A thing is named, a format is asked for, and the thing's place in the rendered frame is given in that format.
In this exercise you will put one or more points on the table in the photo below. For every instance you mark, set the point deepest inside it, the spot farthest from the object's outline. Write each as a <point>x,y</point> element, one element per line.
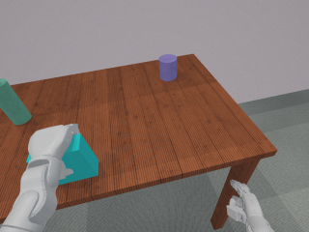
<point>144,131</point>

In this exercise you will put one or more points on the right robot hand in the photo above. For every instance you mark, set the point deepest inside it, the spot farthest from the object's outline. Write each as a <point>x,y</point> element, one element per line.
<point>248,206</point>

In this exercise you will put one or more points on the robot left forearm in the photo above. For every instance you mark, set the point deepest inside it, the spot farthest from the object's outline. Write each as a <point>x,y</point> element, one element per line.
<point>37,199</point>

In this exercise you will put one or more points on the sponge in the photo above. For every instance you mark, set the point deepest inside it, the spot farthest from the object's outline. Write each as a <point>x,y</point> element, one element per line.
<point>80,158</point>

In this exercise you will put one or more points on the robot right forearm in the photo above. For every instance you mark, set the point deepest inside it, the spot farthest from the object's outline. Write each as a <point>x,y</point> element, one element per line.
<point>257,224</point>

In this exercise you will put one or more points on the left robot hand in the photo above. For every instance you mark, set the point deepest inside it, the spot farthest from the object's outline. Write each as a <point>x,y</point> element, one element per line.
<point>54,142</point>

